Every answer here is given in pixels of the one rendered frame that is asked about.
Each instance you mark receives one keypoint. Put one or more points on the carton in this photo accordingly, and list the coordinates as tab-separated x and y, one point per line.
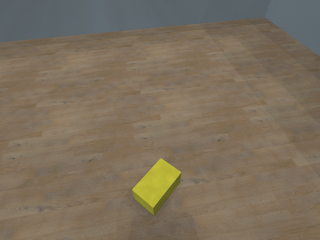
156	186

